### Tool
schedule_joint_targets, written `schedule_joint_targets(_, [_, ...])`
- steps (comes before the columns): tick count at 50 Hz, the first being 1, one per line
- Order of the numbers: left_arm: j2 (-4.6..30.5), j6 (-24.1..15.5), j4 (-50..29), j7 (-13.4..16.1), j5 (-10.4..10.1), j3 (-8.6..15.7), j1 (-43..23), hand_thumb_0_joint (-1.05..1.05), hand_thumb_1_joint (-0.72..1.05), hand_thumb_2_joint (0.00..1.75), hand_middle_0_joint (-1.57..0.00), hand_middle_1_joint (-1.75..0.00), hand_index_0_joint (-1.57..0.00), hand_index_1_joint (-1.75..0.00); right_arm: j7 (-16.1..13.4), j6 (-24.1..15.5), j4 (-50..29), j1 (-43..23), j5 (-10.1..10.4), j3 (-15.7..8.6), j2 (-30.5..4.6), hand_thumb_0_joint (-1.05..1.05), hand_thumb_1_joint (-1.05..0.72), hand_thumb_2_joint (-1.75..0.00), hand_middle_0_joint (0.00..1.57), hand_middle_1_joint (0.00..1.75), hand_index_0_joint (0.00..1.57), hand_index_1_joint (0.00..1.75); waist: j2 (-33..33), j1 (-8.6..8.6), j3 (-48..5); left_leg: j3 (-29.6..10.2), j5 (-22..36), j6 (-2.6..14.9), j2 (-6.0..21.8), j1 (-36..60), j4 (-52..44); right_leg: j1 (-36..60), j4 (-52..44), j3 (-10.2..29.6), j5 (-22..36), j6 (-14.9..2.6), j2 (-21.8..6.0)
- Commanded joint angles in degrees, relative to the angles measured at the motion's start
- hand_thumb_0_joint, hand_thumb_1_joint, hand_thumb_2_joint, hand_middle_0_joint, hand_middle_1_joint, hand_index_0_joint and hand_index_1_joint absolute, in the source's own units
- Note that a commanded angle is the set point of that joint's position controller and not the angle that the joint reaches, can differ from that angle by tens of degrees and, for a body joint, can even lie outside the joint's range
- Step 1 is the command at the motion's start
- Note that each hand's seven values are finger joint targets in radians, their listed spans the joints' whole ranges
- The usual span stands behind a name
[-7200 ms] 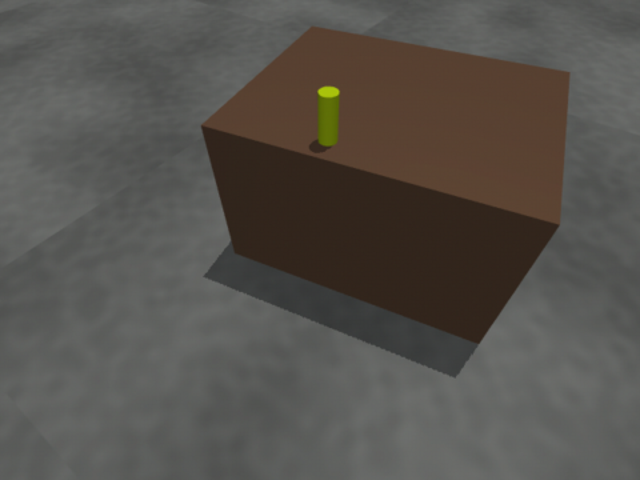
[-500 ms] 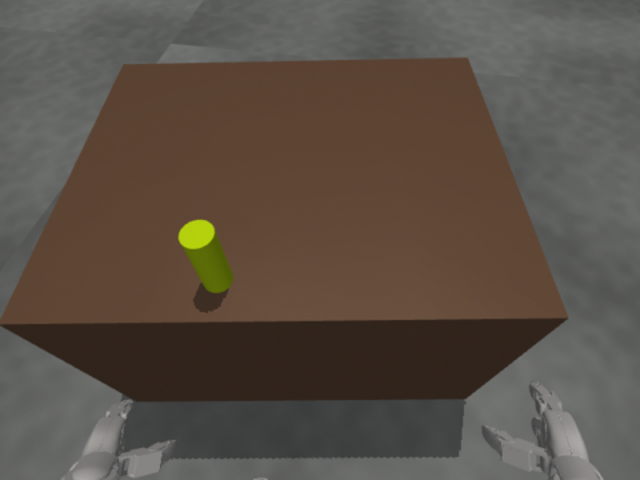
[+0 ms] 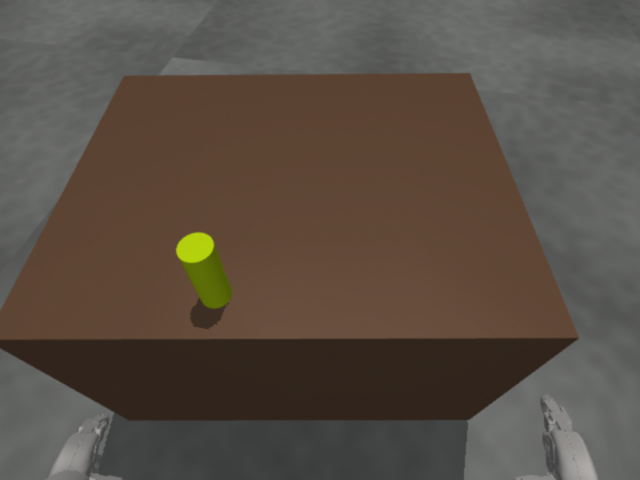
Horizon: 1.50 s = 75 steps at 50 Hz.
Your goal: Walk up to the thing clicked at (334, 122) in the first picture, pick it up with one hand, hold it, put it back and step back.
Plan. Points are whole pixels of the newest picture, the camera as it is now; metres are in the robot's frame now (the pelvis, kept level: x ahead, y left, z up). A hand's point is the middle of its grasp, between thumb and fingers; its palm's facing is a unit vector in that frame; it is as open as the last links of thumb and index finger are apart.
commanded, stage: go down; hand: left
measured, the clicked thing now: (206, 273) +0.43 +0.19 -0.08
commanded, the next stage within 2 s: none
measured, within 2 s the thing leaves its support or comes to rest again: neither
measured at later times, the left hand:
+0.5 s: hand (117, 474) +0.16 +0.27 -0.10, palm faces +0.05 -0.94 -0.33, open 17.3 cm
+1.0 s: hand (104, 478) +0.15 +0.28 -0.09, palm faces +0.08 -0.94 -0.34, open 17.2 cm
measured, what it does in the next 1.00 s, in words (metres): stands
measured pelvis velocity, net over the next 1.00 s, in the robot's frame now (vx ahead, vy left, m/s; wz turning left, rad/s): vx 0.00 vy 0.00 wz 0.01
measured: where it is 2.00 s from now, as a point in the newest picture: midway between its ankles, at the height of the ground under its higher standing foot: outside the picture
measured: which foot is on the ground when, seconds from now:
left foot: down 0.00-1.00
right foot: down 0.00-1.00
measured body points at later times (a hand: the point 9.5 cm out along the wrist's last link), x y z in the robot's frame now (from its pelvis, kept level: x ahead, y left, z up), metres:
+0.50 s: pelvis +0.00 +0.00 -0.02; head +0.04 +0.00 +0.43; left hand +0.15 +0.31 -0.08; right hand +0.15 -0.27 -0.08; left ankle +0.00 +0.14 -0.71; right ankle -0.03 -0.14 -0.71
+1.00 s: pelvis +0.00 +0.00 -0.03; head +0.04 +0.00 +0.41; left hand +0.15 +0.32 -0.07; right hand +0.15 -0.26 -0.08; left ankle +0.00 +0.14 -0.71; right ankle -0.03 -0.14 -0.71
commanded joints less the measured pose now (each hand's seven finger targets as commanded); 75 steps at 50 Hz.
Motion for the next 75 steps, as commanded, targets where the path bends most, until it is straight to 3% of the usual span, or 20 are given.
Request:
schedule_joint_targets(1, [12.0, 0.6, -9.8, -0.3, -0.2, 4.1, -0.4, 0.0, -0.56, 0.04, -0.08, -0.08, -0.08, -0.08, -0.6, -2.4, -8.2, 1.8, 0.3, -2.3, -7.1, 0.0, 0.52, -0.05, 0.05, 0.05, 0.05, 0.05, 0.1, 0.48, -10.6, 2.2, 18.0, 2.09, -2.8, 7.3, -2.7, 2.4, -4.1, -2.2, 19.6, -1.62, 2.4])
schedule_joint_targets(9, [13.7, 2.8, -15.2, -1.9, 0.2, 5.9, 1.3, 0.0, -0.57, 0.06, -0.07, -0.09, -0.07, -0.09, -0.6, -2.6, -16.5, 2.6, 0.4, -4.3, -9.6, 0.0, 0.52, -0.05, 0.05, 0.05, 0.05, 0.05, 1.0, -0.22, -12.8, 1.6, 19.5, 1.81, -2.5, 7.0, -0.1, 0.2, -1.0, -2.3, 19.8, -1.61, 2.5])
schedule_joint_targets(15, [12.9, 3.8, -19.9, -1.9, -0.3, 6.3, 3.6, 0.0, -0.57, 0.07, -0.07, -0.08, -0.07, -0.08, -0.7, -2.2, -18.7, 4.6, 0.2, -3.5, -7.9, 0.0, 0.53, -0.05, 0.05, 0.05, 0.05, 0.05, 1.4, 0.42, -13.2, 1.2, 19.5, 1.81, -2.4, 4.9, 2.0, -1.6, 1.0, -2.4, 19.4, -1.53, 2.4])
schedule_joint_targets(18, [12.9, 4.7, -21.3, -2.0, -0.5, 6.9, 5.0, 0.0, -0.57, 0.07, -0.07, -0.09, -0.07, -0.09, -0.8, -2.2, -21.8, 4.4, 0.2, -4.0, -8.3, 0.0, 0.53, -0.05, 0.05, 0.05, 0.05, 0.05, 1.4, 0.4, -12.2, 0.8, 15.5, 1.47, -2.2, 3.1, 1.5, -2.8, 1.5, -2.8, 15.1, -1.85, 2.7])
schedule_joint_targets(19, [11.7, 4.8, -23.2, -2.1, -0.8, 5.9, 5.0, 0.0, -0.56, 0.07, -0.07, -0.08, -0.07, -0.08, -0.8, -2.0, -20.2, 6.3, 0.1, -2.4, -6.5, 0.0, 0.53, -0.05, 0.05, 0.05, 0.05, 0.05, 2.6, 0.78, -12.3, 0.9, 15.3, 1.44, -2.3, 3.2, 1.8, -3.3, 1.8, -2.8, 14.8, -1.91, 2.6])
schedule_joint_targets(21, [13.7, 5.5, -22.8, -1.9, -0.8, 8.1, 6.0, 0.0, -0.55, 0.07, -0.07, -0.08, -0.06, -0.09, -1.2, -2.1, -23.9, 4.9, 0.2, -3.4, -8.0, 0.0, 0.54, -0.04, 0.05, 0.05, 0.05, 0.05, 1.0, 0.84, -11.5, 1.0, 12.7, 1.59, -2.5, 1.4, 2.2, -3.7, 1.8, -2.8, 12.7, -1.76, 2.6])
schedule_joint_targets(26, [12.9, 6.3, -27.8, -2.2, -1.2, 7.2, 6.0, 0.0, -0.55, 0.09, -0.06, -0.09, -0.06, -0.1, -1.7, -1.7, -22.6, 9.2, 0.2, -2.7, -6.4, 0.0, 0.54, -0.04, 0.05, 0.05, 0.05, 0.05, 1.9, 0.37, -10.4, 1.4, 9.2, 1.78, -2.9, -0.3, 3.3, -6.6, 2.1, -2.6, 9.8, -1.8, 2.5])
schedule_joint_targets(29, [14.4, 7.1, -28.1, -2.4, -1.2, 9.2, 8.0, 0.0, -0.54, 0.1, -0.06, -0.08, -0.05, -0.09, -2.1, -2.1, -27.4, 7.8, 0.3, -3.3, -7.4, 0.0, 0.54, -0.05, 0.05, 0.05, 0.05, 0.05, 1.8, 0.62, -12.4, 1.1, 10.4, 1.78, -2.7, -0.3, 4.1, -6.3, 3.4, -2.6, 10.7, -1.78, 2.5])
schedule_joint_targets(33, [13.6, 7.3, -31.3, -2.8, -1.5, 8.0, 7.2, 0.0, -0.52, 0.1, -0.06, -0.08, -0.05, -0.09, -2.8, -2.1, -26.4, 10.3, 0.3, -2.9, -6.4, 0.0, 0.54, -0.05, 0.05, 0.05, 0.05, 0.05, 2.3, 0.08, -11.5, 0.8, 10.5, 1.65, -2.6, -0.8, 4.8, -8.4, 4.2, -2.8, 10.4, -1.76, 2.7])
schedule_joint_targets(42, [14.8, 7.9, -32.4, -3.1, -2.2, 10.3, 10.3, 0.0, -0.52, 0.11, -0.06, -0.08, -0.05, -0.09, -3.7, -2.5, -30.1, 10.8, 0.1, -1.3, -5.7, 0.0, 0.54, -0.05, 0.05, 0.05, 0.05, 0.05, 1.7, 1.2, -12.6, 0.9, 10.3, 1.76, -2.9, -2.8, 6.5, -8.4, 5.3, -2.7, 10.2, -1.65, 2.5])
schedule_joint_targets(48, [16.5, 8.1, -33.4, -3.8, -2.5, 11.6, 10.3, 0.0, -0.5, 0.12, -0.05, -0.08, -0.04, -0.09, -4.1, -2.6, -31.8, 11.7, 0.2, -1.1, -5.7, 0.0, 0.54, -0.05, 0.05, 0.05, 0.05, 0.05, 1.7, 0.58, -13.1, 1.0, 10.7, 2.02, -2.8, -3.1, 7.7, -8.9, 5.9, -2.3, 11.2, -1.37, 2.3])
schedule_joint_targets(49, [15.4, 7.8, -35.5, -4.0, -2.7, 10.1, 7.8, 0.0, -0.54, 0.11, -0.05, -0.08, -0.04, -0.09, -4.1, -2.3, -28.5, 13.7, 0.2, -0.5, -4.9, 0.0, 0.53, -0.05, 0.05, 0.05, 0.05, 0.05, 3.7, 0.32, -11.6, 1.0, 9.8, 1.81, -2.8, -3.2, 7.3, -10.1, 5.9, -2.3, 10.3, -1.6, 2.4])
schedule_joint_targets(51, [17.4, 7.5, -34.8, -4.0, -2.7, 11.9, 6.5, 0.0, -0.54, 0.11, -0.05, -0.08, -0.04, -0.09, -4.6, -3.1, -30.6, 12.7, 0.2, -1.9, -6.4, 0.0, 0.53, -0.05, 0.05, 0.05, 0.05, 0.05, 2.1, -0.62, -11.9, 0.8, 8.6, 2.05, -2.6, -3.0, 7.5, -10.3, 5.7, -2.3, 9.4, -1.32, 2.5])
schedule_joint_targets(60, [22.7, 2.6, -30.3, -5.3, -5.4, 16.1, -8.7, 0.0, -0.59, 0.11, -0.05, -0.09, -0.04, -0.1, -5.7, -5.9, -26.7, 11.5, 0.6, -0.7, -5.6, 0.0, 0.51, -0.06, 0.05, 0.05, 0.05, 0.05, 4.1, -1.04, -13.2, 0.2, 7.5, 2.19, -2.2, -2.8, 7.6, -10.6, 6.3, -1.6, 9.1, -1.36, 2.0])
schedule_joint_targets(61, [23.2, 1.8, -29.3, -6.0, -5.9, 16.3, -10.9, 0.0, -0.58, 0.12, -0.05, -0.08, -0.04, -0.1, -5.7, -6.0, -26.3, 11.8, 0.6, 0.8, -4.8, 0.0, 0.51, -0.06, 0.05, 0.05, 0.05, 0.05, 4.2, -0.9, -13.8, 0.3, 8.4, 2.22, -2.2, -2.4, 7.9, -10.0, 6.3, -1.4, 10.0, -1.35, 1.9])
schedule_joint_targets(62, [25.5, 1.4, -27.4, -6.4, -6.1, 18.2, -11.3, 0.0, -0.59, 0.12, -0.05, -0.08, -0.04, -0.1, -6.1, -6.3, -28.6, 9.7, 0.6, -0.7, -6.9, 0.0, 0.51, -0.06, 0.05, 0.05, 0.05, 0.05, 3.0, -0.63, -15.8, 0.2, 9.2, 2.35, -2.2, -2.1, 8.0, -9.0, 6.2, -1.3, 10.8, -1.25, 1.8])
schedule_joint_targets(68, [27.2, -0.7, -14.2, -11.2, -7.2, 18.4, -19.2, 0.0, -0.6, 0.1, -0.06, -0.08, -0.05, -0.09, -5.6, -6.5, -23.9, 10.1, 0.7, 2.4, -5.2, 0.0, 0.5, -0.06, 0.05, 0.05, 0.05, 0.05, 5.1, 0.24, -16.7, -0.6, 14.2, 1.94, -1.7, -0.2, 6.7, -8.4, 6.6, -2.2, 13.0, -1.97, 2.3])
schedule_joint_targets(70, [29.4, -1.7, -9.4, -12.6, -7.4, 19.6, -21.6, 0.0, -0.61, 0.09, -0.06, -0.08, -0.05, -0.1, -5.5, -6.7, -24.5, 8.0, 0.6, 1.1, -6.9, 0.0, 0.51, -0.06, 0.05, 0.05, 0.05, 0.05, 3.5, 0.22, -16.0, -0.4, 13.2, 2.14, -1.9, -1.3, 6.9, -8.7, 6.2, -2.1, 12.8, -1.86, 2.3])
schedule_joint_targets(72, [29.7, -3.3, -7.6, -14.2, -7.7, 19.1, -25.3, 0.0, -0.61, 0.08, -0.06, -0.08, -0.05, -0.09, -5.1, -6.6, -22.8, 9.0, 0.6, 2.3, -5.8, 0.0, 0.51, -0.06, 0.05, 0.05, 0.05, 0.05, 3.6, -0.07, -15.2, 0.1, 11.9, 2.41, -2.1, -1.5, 6.7, -8.9, 5.6, -1.7, 12.2, -1.83, 2.4])
schedule_joint_targets(75, [33.0, -6.3, -3.9, -16.0, -7.9, 21.0, -30.5, 0.0, -0.61, 0.07, -0.06, -0.08, -0.06, -0.09, -4.7, -7.1, -23.8, 8.3, 0.6, 1.9, -6.4, 0.0, 0.51, -0.06, 0.05, 0.05, 0.05, 0.05, 4.3, -0.02, -16.1, -0.1, 10.1, 2.3, -1.7, -1.2, 5.8, -9.5, 5.5, -1.9, 9.8, -2.09, 2.6])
